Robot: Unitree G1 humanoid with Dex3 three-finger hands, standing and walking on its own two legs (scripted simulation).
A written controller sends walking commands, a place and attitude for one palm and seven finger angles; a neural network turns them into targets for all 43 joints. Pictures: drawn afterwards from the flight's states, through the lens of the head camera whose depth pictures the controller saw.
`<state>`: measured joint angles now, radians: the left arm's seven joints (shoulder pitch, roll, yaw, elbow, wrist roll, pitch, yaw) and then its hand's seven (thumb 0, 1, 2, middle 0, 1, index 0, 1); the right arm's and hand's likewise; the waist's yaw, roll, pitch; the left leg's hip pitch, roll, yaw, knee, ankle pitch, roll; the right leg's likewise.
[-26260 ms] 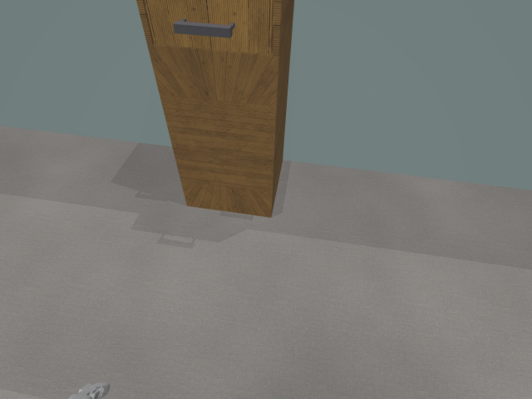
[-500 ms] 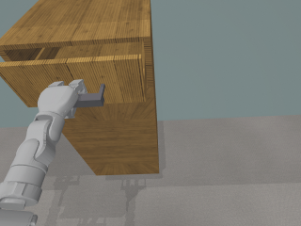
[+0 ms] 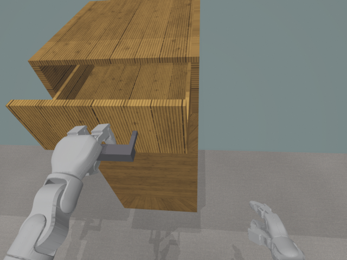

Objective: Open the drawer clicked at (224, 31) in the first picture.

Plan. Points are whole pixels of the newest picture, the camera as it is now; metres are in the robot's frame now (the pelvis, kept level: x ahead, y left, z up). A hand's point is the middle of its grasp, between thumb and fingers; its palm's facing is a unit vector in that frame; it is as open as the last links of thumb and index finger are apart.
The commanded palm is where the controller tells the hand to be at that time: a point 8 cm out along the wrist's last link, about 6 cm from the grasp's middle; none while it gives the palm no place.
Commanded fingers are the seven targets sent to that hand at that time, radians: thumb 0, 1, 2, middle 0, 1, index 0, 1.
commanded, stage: pull the drawer open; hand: left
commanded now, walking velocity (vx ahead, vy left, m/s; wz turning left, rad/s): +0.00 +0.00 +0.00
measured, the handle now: (98, 143) +0.33 +0.20 +0.12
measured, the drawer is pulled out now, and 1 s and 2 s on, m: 0.15 0.15 0.18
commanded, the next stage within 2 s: relax the arm and regain balance in 1.84 s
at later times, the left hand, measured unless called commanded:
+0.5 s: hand (91, 165) +0.29 +0.21 +0.10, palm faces -0.02 -0.06 -1.00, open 5.8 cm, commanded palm +0.27 +0.22 +0.15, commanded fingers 0.00 0.90 0.90 -0.40 -1.35 -0.40 -1.35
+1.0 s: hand (91, 165) +0.29 +0.21 +0.10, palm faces +0.03 -0.08 -1.00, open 5.9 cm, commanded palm +0.23 +0.22 +0.15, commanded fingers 0.00 0.90 0.90 -0.40 -1.35 -0.40 -1.35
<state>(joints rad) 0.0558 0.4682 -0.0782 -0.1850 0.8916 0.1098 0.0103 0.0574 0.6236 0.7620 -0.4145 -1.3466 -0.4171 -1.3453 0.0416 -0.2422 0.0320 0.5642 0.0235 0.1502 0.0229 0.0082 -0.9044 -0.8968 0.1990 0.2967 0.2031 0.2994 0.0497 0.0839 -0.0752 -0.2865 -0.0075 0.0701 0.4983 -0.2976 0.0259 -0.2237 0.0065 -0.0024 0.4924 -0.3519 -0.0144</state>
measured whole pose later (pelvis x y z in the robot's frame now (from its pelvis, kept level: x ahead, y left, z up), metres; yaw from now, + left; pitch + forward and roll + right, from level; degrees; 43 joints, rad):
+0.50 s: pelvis -0.05 -0.03 +0.00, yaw +3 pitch +3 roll +1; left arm -0.27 0.49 -0.09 0.21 0.90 0.03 -0.04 -0.01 0.65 0.80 -0.41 -1.35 -0.42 -1.35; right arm 0.12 -0.27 0.02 0.67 0.03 0.15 -0.08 0.01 -0.90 -0.90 0.20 0.30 0.20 0.30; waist 0.04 0.08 -0.04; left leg -0.34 0.01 0.00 0.54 -0.24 -0.01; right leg -0.27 0.03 -0.07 0.56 -0.34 -0.06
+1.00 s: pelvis -0.06 -0.02 +0.00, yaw +1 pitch +3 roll +1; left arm -0.22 0.50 -0.03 0.21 0.89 -0.03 0.02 0.02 0.64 0.80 -0.41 -1.35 -0.42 -1.35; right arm 0.17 -0.26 0.00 0.64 0.04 0.13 -0.06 0.01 -0.90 -0.90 0.20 0.30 0.20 0.30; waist 0.02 0.08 -0.05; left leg -0.36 0.01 0.05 0.55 -0.24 0.01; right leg -0.31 0.02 -0.02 0.58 -0.33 -0.04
